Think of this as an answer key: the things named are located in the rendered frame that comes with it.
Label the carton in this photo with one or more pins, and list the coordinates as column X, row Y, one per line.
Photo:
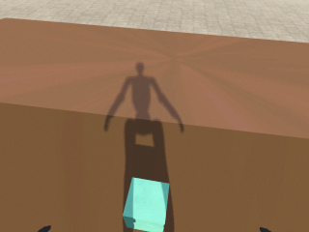
column 146, row 205

